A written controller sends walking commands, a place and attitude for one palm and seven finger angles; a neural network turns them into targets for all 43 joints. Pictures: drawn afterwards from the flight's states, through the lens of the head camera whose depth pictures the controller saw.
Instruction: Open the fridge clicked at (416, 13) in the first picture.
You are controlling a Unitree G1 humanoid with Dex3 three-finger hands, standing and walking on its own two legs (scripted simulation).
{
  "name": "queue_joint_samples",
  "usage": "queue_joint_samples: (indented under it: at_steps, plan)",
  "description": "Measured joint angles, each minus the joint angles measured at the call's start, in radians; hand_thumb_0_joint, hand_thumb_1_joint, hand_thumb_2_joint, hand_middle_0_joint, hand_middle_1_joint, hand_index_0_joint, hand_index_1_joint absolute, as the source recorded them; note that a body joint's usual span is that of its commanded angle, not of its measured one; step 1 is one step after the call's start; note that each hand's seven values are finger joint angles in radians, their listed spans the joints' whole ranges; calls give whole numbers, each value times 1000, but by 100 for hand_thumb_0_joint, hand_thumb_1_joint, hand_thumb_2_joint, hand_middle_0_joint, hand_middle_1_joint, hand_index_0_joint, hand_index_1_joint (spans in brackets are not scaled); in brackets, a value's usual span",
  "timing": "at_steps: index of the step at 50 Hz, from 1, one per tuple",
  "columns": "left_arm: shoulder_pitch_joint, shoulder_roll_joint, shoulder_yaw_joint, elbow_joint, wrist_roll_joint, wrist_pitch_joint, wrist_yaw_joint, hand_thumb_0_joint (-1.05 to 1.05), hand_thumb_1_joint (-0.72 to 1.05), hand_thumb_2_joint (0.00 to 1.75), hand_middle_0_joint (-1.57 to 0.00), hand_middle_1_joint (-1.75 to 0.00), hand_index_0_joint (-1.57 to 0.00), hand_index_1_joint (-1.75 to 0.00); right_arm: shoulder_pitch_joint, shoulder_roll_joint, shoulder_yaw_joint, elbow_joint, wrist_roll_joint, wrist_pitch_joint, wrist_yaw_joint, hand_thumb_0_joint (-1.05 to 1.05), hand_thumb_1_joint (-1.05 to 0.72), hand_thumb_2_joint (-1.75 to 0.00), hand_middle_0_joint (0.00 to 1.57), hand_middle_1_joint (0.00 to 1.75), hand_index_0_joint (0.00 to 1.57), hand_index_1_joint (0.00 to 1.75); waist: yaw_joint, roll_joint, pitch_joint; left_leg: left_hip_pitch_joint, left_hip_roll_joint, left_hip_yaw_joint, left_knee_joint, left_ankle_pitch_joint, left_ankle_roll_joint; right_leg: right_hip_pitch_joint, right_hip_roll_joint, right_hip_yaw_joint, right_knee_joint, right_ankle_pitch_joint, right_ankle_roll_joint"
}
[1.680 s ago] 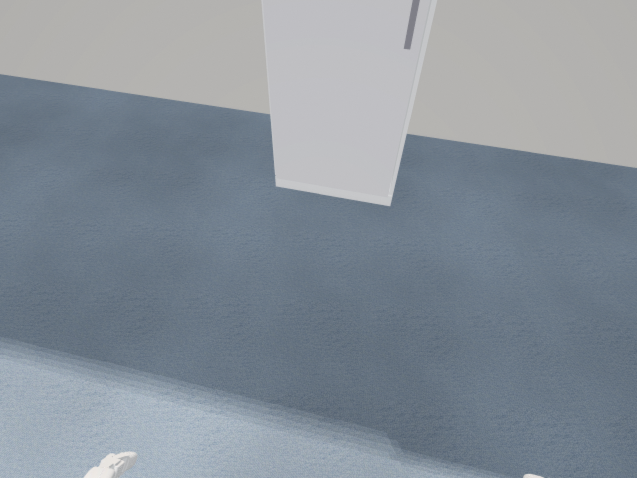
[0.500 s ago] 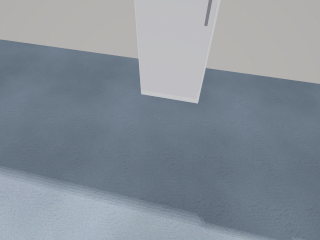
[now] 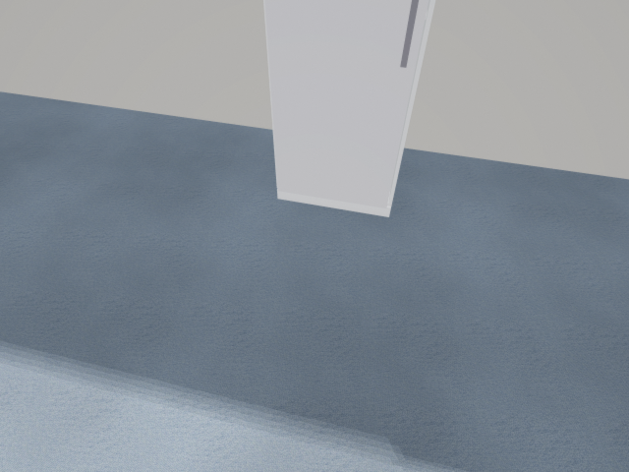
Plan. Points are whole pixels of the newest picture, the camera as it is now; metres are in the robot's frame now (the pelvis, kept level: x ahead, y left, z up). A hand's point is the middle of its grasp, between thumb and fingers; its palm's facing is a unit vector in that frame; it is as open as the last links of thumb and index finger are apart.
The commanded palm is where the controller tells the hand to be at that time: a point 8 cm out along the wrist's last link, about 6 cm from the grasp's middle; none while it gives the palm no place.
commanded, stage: walk to a spot facing it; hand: right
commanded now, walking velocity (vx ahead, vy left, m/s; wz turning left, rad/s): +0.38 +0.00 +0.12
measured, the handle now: out of the picture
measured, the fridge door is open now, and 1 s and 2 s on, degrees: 0 0 0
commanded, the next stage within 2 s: turn to face it in 1.28 s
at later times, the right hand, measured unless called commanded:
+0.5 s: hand (420, 407) +0.28 -0.16 -0.18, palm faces -0.15 +0.98 -0.16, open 7.4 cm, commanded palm none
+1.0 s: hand (422, 377) +0.34 -0.18 -0.20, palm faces +0.04 +0.99 -0.13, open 7.3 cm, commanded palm none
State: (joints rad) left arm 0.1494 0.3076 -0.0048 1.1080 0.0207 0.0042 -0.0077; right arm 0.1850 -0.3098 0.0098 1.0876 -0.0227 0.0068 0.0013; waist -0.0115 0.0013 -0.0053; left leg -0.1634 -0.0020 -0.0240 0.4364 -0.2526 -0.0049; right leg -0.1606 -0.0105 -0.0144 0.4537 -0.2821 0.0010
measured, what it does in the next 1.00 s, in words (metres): walks ahead: left foot, then right foot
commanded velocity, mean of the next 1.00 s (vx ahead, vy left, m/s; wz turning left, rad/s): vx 0.38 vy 0.00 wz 0.05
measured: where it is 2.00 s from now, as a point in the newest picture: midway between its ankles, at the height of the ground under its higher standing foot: (318, 363)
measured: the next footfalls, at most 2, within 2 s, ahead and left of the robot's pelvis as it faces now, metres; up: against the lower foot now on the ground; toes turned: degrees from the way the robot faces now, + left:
left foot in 0.54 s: +0.32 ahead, +0.12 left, +0.00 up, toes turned +12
right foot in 0.98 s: +0.51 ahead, -0.10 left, +0.00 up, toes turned -7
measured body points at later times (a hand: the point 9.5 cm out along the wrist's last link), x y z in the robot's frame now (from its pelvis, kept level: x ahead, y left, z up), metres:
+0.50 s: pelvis +0.16 +0.00 -0.02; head +0.21 +0.00 +0.43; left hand -0.04 +0.17 -0.14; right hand +0.29 -0.22 -0.17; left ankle +0.28 +0.12 -0.72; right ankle -0.01 -0.12 -0.74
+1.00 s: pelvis +0.39 -0.01 -0.02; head +0.40 -0.05 +0.43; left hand +0.48 +0.23 -0.14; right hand +0.34 -0.23 -0.19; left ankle +0.29 +0.11 -0.74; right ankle +0.47 -0.10 -0.74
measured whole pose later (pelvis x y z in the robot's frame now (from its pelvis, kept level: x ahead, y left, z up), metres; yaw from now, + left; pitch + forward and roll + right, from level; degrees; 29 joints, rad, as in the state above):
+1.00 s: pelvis +0.39 -0.01 -0.02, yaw +2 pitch -1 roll +3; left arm 0.15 0.17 0.05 1.00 0.03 -0.05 -0.03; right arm 0.39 -0.18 -0.04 1.11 -0.03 -0.06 0.00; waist -0.04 0.03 0.03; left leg -0.07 0.03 0.17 0.53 -0.42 -0.02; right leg -0.41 -0.10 -0.14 0.63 -0.21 -0.03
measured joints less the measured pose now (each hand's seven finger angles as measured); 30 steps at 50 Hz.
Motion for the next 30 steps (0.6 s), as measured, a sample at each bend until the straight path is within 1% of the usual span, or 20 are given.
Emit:
queue_joint_samples:
  at_steps: [3, 4, 6, 8, 9, 10, 12, 13, 15, 17, 18, 20, 22, 24, 25, 26, 27, 28, 30]
  plan:
    - [50, -27, 0, -2, 4, 4, -5, 1, 91, 90, -20, -30, -20, -30, 56, 30, -5, -5, -2, 3, 9, 0, -90, -90, 20, 30, 20, 30, -3, -3, -24, -3, -8, -1, 27, -35, 4, -22, -10, -4, 75, -93, -6]
    - [67, -35, 0, -2, 3, 2, -6, 1, 91, 90, -20, -30, -20, -30, 75, 42, -7, -5, -2, 1, 11, 0, -90, -90, 20, 30, 20, 30, -3, -5, -28, -2, -12, 1, 34, -45, 3, -28, -16, -6, 96, -105, -8]
    - [100, -53, 3, 1, 2, -5, -5, 1, 91, 90, -20, -30, -20, -30, 113, 64, -12, -2, 1, -3, 13, 0, -90, -90, 20, 30, 20, 30, -4, -4, -28, 2, -14, 0, 54, -69, -3, -27, -24, -15, 117, -86, -10]
    - [128, -77, 5, 5, 0, -17, -4, 1, 91, 90, -20, -30, -20, -30, 151, 78, -18, 8, 2, -2, 15, 0, -90, -90, 20, 30, 20, 30, -6, 20, -26, -2, -2, -19, 94, -106, -3, -8, -12, -37, 121, -107, -18]
    - [141, -88, 7, 5, 2, -27, -4, 1, 91, 90, -20, -30, -20, -30, 167, 85, -20, 15, 2, 2, 16, 0, -90, -90, 20, 30, 20, 30, -5, 30, -24, -23, 3, -20, 149, -129, 9, 3, -8, -52, 120, -125, -24]
    - [157, -99, 10, 3, 4, -39, -1, 1, 91, 90, -20, -30, -20, -30, 178, 94, -21, 24, 0, 7, 15, 0, -90, -90, 20, 30, 20, 30, -1, 34, -20, -57, 4, -11, 241, -166, 16, 17, -7, -65, 113, -138, -29]
    - [197, -120, 12, -1, 3, -64, 11, 0, 91, 90, -20, -30, -20, -30, 181, 107, -22, 36, -5, 12, 16, 0, -90, -90, 20, 30, 20, 30, 17, 33, -4, -142, 2, 17, 439, -202, 22, 57, -10, -80, 74, -138, -34]
    - [220, -131, 12, 1, 2, -73, 17, 0, 91, 90, -20, -30, -20, -30, 173, 111, -25, 37, -6, 11, 18, 0, -90, -90, 20, 30, 20, 30, 28, 31, 7, -183, 6, 34, 513, -204, 23, 78, -11, -80, 49, -133, -35]
    - [267, -152, 11, 15, 3, -81, 24, 0, 91, 90, -20, -30, -20, -30, 142, 114, -32, 27, -6, 6, 23, 1, -90, -90, 20, 30, 20, 30, 42, 27, 31, -260, 23, 63, 595, -185, 21, 123, -13, -77, -7, -120, -35]
    - [311, -169, 11, 39, 3, -82, 29, 0, 91, 90, -20, -30, -20, -30, 99, 116, -38, 5, -6, 3, 29, 1, -90, -90, 20, 30, 20, 30, 46, 22, 54, -327, 45, 83, 602, -138, 18, 168, -15, -78, -64, -109, -30]
    - [330, -176, 11, 52, 3, -81, 31, 0, 91, 90, -20, -30, -20, -30, 75, 117, -40, -8, -6, 2, 32, 1, -90, -90, 20, 30, 20, 30, 48, 19, 65, -355, 55, 90, 581, -107, 16, 190, -16, -80, -90, -106, -27]
    - [362, -185, 11, 76, 3, -79, 33, 0, 91, 90, -20, -30, -20, -30, 25, 120, -43, -34, -4, -1, 35, 1, -90, -90, 19, 30, 20, 30, 50, 12, 87, -389, 70, 108, 490, -45, 17, 233, -17, -88, -135, -105, -19]
    - [385, -189, 12, 95, 3, -76, 34, 0, 91, 90, -20, -30, -20, -30, -24, 124, -44, -57, -1, -6, 36, 1, -91, -90, 19, 30, 20, 30, 58, 3, 107, -396, 69, 128, 377, -5, 27, 274, -21, -98, -163, -117, -10]
    - [402, -190, 14, 112, 1, -73, 34, 1, 91, 90, -20, -30, -20, -30, -67, 125, -45, -77, -1, -15, 34, 1, -91, -90, 19, 30, 20, 30, 66, -6, 120, -382, 52, 146, 291, 20, 46, 306, -30, -108, -163, -147, 3]
    - [409, -190, 16, 120, -1, -70, 33, 1, 91, 90, -20, -30, -20, -30, -83, 125, -47, -86, -1, -22, 33, 0, -91, -90, 19, 30, 20, 30, 68, -11, 124, -362, 40, 156, 255, 31, 57, 316, -37, -111, -141, -171, 9]
    - [417, -190, 18, 128, -3, -67, 32, 1, 91, 90, -21, -30, -20, -30, -94, 124, -48, -94, -3, -33, 31, 0, -91, -90, 19, 30, 20, 30, 67, -12, 124, -328, 26, 165, 211, 51, 67, 314, -44, -114, -90, -202, 11]
    - [428, -194, 20, 135, -6, -64, 29, 1, 91, 90, -21, -30, -20, -30, -97, 120, -49, -102, -7, -47, 30, 0, -91, -90, 19, 30, 20, 30, 64, -3, 117, -286, 22, 167, 168, 83, 82, 289, -48, -114, 11, -234, 12]
    - [422, -194, 22, 139, -11, -57, 25, 1, 91, 90, -21, -30, -20, -30, -102, 120, -53, -107, -10, -63, 24, 0, -91, -90, 19, 30, 20, 30, 56, -3, 117, -285, 19, 170, 196, 95, 90, 228, -62, -105, 180, -239, 3]
    - [380, -191, 28, 130, -18, -43, 22, 1, 91, 90, -21, -30, -20, -30, -101, 122, -57, -107, -2, -80, 14, 0, -91, -90, 19, 30, 20, 30, 56, -6, 122, -265, 13, 181, 252, 31, 90, 64, -65, -40, 566, -223, -20]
